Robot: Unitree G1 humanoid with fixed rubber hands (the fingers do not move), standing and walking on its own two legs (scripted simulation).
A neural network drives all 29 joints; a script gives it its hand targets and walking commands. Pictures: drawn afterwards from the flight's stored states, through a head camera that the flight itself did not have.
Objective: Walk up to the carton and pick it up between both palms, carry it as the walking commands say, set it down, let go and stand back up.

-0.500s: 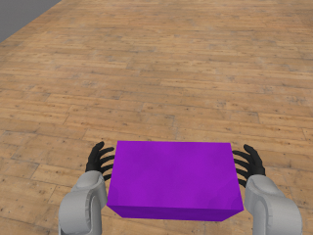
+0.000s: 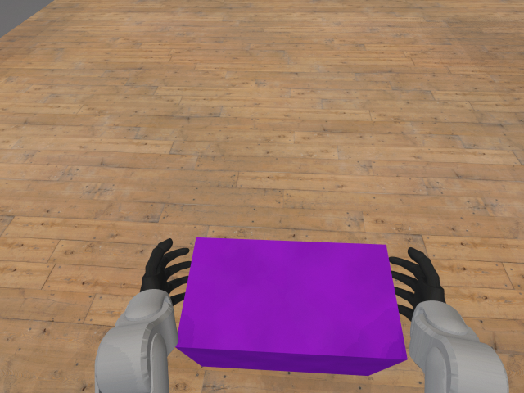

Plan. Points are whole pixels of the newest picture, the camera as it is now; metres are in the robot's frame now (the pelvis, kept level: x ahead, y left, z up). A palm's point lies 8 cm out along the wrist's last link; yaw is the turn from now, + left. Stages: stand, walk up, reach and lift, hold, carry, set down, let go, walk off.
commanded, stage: carry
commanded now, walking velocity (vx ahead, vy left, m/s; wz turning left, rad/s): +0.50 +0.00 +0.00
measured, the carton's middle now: (286, 310) +0.26 -0.01 -0.01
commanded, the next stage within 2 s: none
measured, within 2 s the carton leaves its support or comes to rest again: neither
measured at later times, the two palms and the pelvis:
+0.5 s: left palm (194, 130) +0.58 +0.16 +0.09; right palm (366, 125) +0.60 -0.18 +0.08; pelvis +0.35 -0.02 +0.00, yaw +3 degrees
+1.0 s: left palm (217, 50) +0.95 +0.15 +0.08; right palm (341, 55) +0.94 -0.19 +0.06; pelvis +0.71 -0.01 -0.02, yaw +0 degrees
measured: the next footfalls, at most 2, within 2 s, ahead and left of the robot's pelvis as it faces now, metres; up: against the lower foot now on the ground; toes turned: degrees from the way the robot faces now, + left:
right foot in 0.14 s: +0.28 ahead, -0.12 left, +0.00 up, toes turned -10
left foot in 0.58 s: +0.58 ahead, +0.11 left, +0.00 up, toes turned +13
